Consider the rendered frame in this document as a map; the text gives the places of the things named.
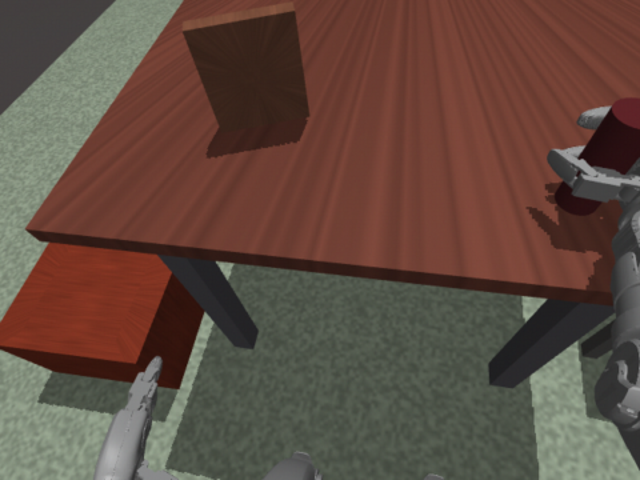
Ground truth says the right robot hand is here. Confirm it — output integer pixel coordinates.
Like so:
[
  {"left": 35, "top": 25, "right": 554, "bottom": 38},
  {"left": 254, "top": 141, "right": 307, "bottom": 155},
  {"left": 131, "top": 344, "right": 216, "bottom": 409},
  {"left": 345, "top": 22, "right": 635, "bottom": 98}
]
[{"left": 547, "top": 106, "right": 640, "bottom": 211}]

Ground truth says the left robot hand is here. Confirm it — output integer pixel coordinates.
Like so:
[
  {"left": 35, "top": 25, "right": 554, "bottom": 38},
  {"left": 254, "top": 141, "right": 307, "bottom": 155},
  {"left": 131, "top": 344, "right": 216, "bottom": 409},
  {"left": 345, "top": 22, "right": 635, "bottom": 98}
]
[{"left": 93, "top": 356, "right": 179, "bottom": 480}]

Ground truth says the right robot arm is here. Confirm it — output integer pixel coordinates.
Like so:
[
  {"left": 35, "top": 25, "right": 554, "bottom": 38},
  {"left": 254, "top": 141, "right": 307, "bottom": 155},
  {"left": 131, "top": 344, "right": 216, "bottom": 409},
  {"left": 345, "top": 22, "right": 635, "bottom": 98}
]
[{"left": 594, "top": 196, "right": 640, "bottom": 470}]

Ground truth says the table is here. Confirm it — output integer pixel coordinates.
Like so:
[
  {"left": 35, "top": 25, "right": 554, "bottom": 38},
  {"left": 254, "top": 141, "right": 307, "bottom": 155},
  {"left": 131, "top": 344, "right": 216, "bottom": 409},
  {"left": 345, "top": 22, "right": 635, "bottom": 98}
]
[{"left": 25, "top": 0, "right": 640, "bottom": 389}]

